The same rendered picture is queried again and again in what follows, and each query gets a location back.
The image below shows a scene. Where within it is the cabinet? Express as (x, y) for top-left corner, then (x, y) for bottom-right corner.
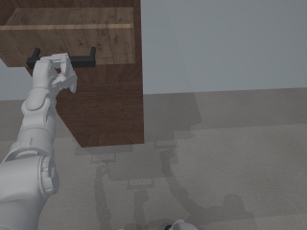
(0, 0), (145, 148)

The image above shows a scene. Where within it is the left robot forearm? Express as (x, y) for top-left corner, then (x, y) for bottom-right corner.
(0, 88), (57, 165)

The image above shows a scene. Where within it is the robot right shin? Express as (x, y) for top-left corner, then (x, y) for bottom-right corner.
(172, 219), (184, 226)

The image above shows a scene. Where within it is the drawer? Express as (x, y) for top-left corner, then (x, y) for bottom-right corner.
(0, 7), (135, 68)

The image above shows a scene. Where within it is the handle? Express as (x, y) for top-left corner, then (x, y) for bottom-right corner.
(26, 47), (96, 69)

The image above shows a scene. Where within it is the robot left hand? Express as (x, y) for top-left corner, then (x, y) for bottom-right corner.
(32, 53), (78, 97)

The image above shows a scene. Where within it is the robot left upper arm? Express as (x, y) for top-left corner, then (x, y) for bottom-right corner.
(0, 154), (60, 230)

